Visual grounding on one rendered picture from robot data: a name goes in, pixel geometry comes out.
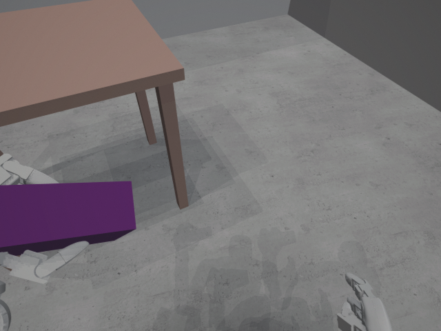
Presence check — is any sponge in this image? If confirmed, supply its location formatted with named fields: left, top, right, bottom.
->
left=0, top=181, right=136, bottom=256

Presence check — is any table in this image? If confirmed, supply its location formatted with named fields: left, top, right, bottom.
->
left=0, top=0, right=189, bottom=271

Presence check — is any robot right hand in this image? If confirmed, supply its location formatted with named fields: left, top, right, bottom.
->
left=337, top=272, right=393, bottom=331

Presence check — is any robot left hand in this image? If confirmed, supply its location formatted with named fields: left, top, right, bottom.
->
left=0, top=154, right=89, bottom=284

